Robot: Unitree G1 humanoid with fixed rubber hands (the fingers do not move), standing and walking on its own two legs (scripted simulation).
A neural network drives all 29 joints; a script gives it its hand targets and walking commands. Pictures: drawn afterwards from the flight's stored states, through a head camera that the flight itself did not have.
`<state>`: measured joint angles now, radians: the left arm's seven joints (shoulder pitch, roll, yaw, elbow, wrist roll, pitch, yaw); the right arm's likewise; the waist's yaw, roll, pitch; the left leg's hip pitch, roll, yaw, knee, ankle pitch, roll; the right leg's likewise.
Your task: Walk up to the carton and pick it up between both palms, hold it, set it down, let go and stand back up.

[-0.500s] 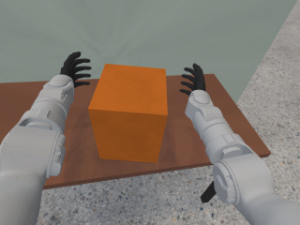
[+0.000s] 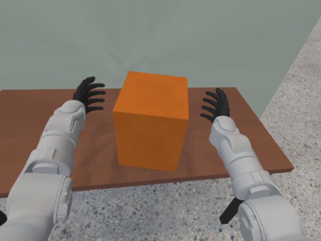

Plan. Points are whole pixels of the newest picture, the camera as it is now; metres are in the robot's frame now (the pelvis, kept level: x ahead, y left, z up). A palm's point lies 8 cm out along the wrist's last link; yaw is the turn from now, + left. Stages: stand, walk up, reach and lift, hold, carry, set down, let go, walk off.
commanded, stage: set down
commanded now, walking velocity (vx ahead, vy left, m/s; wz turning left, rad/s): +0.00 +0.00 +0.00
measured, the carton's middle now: (152, 122) +0.51 -0.03 +0.01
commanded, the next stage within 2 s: none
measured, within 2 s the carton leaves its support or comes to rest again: neither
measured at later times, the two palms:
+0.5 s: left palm (75, 124) +0.41 +0.18 +0.12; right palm (218, 132) +0.35 -0.18 +0.12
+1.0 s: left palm (54, 158) +0.33 +0.22 +0.08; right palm (222, 162) +0.29 -0.18 +0.07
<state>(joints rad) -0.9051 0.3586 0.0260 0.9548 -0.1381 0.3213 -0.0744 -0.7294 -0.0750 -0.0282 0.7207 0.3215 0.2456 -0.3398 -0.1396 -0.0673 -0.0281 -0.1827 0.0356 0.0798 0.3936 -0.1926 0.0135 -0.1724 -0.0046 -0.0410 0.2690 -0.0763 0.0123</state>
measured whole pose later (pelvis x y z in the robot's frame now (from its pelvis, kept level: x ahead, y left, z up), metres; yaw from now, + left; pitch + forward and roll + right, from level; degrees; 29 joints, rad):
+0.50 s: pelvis +0.01 -0.01 +0.00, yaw +1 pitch -4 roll -1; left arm -0.62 0.34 0.06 0.62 -0.13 0.35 -0.13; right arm -0.46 -0.04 0.00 0.43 0.27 0.21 -0.38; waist -0.09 -0.04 0.04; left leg -0.11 0.05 0.06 0.41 -0.23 0.00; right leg -0.11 0.00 -0.06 0.31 -0.13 0.00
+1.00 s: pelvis +0.02 +0.01 +0.00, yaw +0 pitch -5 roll -1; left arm -0.20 0.36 0.05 0.23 -0.19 0.29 -0.16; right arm -0.02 -0.05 0.00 0.03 0.20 0.22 -0.32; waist -0.03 -0.01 0.06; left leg -0.08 0.03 0.08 0.42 -0.25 0.02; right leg -0.08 -0.01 -0.04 0.32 -0.15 0.02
